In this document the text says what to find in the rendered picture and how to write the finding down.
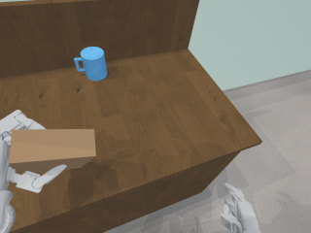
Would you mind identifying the table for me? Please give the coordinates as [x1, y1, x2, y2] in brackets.
[0, 0, 262, 233]

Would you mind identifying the left robot hand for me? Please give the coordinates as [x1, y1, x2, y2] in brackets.
[0, 110, 67, 193]

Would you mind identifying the robot left forearm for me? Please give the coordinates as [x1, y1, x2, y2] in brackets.
[0, 190, 16, 233]

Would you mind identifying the sponge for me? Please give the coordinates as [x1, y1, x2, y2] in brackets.
[9, 129, 96, 175]

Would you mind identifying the right robot hand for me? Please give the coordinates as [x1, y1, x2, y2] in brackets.
[221, 183, 260, 233]

